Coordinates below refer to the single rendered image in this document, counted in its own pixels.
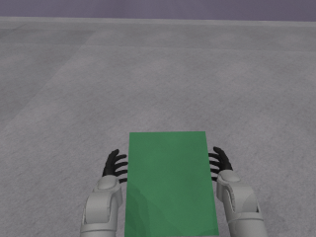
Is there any carton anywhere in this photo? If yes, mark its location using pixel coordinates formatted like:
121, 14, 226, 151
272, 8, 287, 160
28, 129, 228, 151
124, 131, 219, 237

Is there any right robot hand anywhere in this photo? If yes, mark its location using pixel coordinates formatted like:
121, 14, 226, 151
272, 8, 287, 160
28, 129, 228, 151
208, 146, 233, 182

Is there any left robot hand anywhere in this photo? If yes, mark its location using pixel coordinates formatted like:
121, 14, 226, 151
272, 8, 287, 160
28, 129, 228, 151
102, 149, 128, 184

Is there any right robot forearm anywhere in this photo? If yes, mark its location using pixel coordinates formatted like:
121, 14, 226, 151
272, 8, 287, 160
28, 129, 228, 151
216, 169, 269, 237

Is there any left robot forearm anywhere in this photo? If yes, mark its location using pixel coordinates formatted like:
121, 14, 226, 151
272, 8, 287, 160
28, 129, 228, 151
79, 175, 123, 237

